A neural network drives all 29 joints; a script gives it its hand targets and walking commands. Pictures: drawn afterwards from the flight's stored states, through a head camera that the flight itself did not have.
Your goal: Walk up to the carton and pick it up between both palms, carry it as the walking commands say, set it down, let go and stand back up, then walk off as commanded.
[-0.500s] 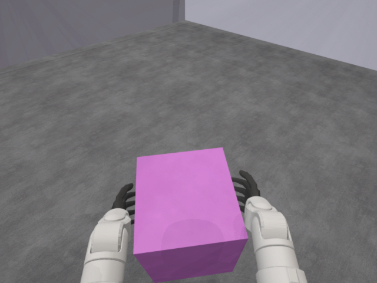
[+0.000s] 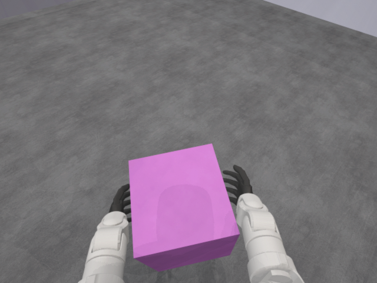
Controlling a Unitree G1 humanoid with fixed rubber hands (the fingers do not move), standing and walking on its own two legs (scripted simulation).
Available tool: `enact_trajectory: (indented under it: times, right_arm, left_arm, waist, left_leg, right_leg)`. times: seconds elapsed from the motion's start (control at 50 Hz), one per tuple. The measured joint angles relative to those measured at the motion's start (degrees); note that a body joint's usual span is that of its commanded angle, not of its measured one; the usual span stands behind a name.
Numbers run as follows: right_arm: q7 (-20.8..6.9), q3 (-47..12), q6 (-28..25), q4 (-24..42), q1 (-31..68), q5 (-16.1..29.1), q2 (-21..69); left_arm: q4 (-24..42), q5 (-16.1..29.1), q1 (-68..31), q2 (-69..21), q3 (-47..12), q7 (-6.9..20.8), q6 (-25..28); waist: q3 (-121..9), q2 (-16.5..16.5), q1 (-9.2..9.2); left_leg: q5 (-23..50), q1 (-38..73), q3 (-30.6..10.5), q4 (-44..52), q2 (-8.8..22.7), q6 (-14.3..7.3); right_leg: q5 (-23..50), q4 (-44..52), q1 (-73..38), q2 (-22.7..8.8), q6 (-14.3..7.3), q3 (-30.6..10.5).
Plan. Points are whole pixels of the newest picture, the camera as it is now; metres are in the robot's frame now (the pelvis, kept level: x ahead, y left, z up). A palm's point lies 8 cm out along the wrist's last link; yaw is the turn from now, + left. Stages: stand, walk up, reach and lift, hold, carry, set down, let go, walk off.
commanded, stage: set down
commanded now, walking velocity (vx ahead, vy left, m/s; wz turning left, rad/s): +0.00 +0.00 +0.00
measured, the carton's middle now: (183, 211) +0.31 +0.02 -0.09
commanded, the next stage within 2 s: none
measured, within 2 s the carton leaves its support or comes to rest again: neither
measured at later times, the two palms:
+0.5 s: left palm (122, 226) +0.29 +0.18 -0.13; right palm (230, 213) +0.32 -0.11 -0.12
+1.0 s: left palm (129, 225) +0.32 +0.18 -0.21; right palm (226, 218) +0.34 -0.12 -0.21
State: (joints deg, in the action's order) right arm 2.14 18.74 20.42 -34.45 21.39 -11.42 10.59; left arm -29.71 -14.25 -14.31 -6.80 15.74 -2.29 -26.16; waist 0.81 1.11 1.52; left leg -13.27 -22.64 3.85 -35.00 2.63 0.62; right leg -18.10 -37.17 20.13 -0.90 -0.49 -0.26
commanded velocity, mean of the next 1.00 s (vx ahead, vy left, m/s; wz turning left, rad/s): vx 0.00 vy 0.00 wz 0.00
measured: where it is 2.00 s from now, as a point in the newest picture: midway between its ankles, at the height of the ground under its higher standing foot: outside the picture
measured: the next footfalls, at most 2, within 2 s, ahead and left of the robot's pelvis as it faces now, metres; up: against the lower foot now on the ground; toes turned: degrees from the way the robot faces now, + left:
none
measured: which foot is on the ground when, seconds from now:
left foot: down 0.00-1.00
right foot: down 0.00-1.00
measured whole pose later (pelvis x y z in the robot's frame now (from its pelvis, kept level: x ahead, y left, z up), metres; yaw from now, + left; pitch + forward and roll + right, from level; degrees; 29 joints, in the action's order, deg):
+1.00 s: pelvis -0.03 +0.01 -0.08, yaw +0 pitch +31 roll +1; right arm 11.7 1.6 -4.6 -42.1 33.2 -0.3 -2.3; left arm -40.4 0.4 -30.5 2.3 5.5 -11.0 5.2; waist 3.2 1.2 2.2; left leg -16.2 -72.1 3.6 -57.0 2.7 -0.7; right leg -21.7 -60.5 70.1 -0.6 0.7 -2.0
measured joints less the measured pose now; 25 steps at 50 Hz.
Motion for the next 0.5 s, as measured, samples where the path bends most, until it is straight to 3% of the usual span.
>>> enact_trajectory:
  times: [0.28, 0.5]
  right_arm:
    - [-1.04, 1.1, -11.53, -0.24, 1.98, -0.74, 0.4]
    - [2.22, -4.49, -19.2, -3.47, 4.34, -0.75, -3.38]
  left_arm:
    - [-1.28, 1.09, -3.84, 0.51, 1.45, -0.37, 10.5]
    - [-5.77, 7.41, -7.38, 3.57, -2.08, -3.51, 18.55]
  waist:
    - [0.03, 0.1, 0.02]
    - [-0.01, 0.11, 0.02]
  left_leg:
    - [-1.42, -19.74, -0.06, -9.22, 0.04, -0.66]
    - [-2.6, -31.8, -0.14, -16.17, 0.03, -0.92]
  right_leg:
    - [-1.46, -9.32, 19.76, 0.0, 0.13, -0.69]
    - [-2.98, -16.75, 31.98, 0.02, 0.18, -1.14]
